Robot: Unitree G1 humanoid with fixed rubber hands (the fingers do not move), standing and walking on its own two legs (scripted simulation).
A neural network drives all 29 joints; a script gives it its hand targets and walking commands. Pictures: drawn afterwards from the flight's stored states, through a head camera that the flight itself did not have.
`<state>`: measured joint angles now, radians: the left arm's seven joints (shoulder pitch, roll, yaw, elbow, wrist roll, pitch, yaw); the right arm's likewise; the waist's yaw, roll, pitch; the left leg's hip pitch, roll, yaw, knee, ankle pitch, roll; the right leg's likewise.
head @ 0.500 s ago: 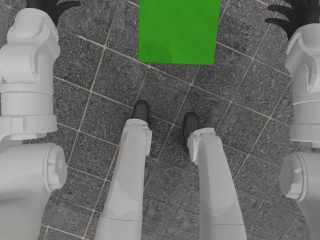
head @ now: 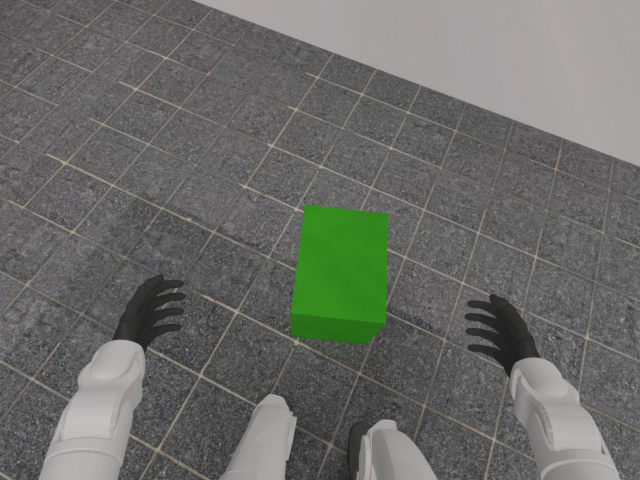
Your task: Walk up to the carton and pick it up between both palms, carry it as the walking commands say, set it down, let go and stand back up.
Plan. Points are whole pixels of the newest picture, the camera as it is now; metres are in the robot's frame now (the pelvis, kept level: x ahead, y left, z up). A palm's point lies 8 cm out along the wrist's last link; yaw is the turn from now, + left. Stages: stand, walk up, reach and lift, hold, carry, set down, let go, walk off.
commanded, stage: let go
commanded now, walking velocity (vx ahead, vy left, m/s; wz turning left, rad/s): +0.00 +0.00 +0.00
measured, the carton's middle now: (337, 278) +0.57 -0.02 -0.59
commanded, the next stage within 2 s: stand in 0.72 s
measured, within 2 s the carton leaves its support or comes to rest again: neither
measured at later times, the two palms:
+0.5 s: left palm (115, 451) +0.16 +0.23 -0.03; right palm out of the picture +0.16 -0.25 -0.03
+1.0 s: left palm (132, 414) +0.19 +0.23 -0.04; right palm out of the picture +0.14 -0.33 -0.05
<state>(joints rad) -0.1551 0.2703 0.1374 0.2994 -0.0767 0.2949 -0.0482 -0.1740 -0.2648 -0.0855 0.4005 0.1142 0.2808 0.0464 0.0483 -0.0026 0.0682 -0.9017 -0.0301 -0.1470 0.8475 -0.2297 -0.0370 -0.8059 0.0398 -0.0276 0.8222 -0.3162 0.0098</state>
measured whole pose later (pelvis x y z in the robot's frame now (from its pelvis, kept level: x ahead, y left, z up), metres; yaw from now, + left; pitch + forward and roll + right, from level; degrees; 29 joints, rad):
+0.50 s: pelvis +0.02 -0.01 +0.04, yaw -1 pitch -3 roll -1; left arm 0.27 0.18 0.13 0.40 0.00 0.13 -0.10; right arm 0.25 -0.21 -0.07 0.50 0.03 0.12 0.09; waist 0.05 -0.02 0.09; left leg -0.36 -0.01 -0.09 0.57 -0.25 -0.03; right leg -0.28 0.00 -0.02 0.55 -0.25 0.00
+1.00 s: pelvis +0.09 -0.06 +0.03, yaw -3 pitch -2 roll -1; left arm 0.33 0.28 0.13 0.59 0.04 0.08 -0.01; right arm 0.48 -0.27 -0.07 0.54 0.02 0.08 0.03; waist 0.05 0.00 -0.09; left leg -0.13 -0.01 0.01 0.64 -0.44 -0.01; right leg -0.25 0.08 -0.03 0.63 -0.34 -0.06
